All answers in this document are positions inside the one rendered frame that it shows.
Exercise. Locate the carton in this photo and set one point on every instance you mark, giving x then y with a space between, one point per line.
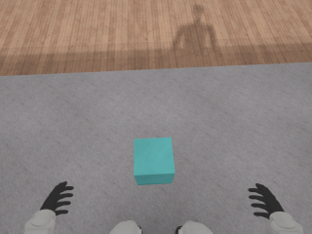
154 160

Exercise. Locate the right robot forearm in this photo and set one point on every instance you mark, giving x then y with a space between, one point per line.
283 223

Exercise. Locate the left robot hand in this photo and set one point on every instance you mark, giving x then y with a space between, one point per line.
51 203

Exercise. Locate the robot left thigh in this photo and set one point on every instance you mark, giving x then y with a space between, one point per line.
126 227

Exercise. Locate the left robot forearm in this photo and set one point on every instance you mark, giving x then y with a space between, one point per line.
42 222

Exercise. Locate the robot right thigh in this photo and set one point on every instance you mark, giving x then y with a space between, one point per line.
194 228

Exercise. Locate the right robot hand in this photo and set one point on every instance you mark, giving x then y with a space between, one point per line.
271 204

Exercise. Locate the robot thigh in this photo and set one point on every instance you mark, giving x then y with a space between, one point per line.
194 228
126 227

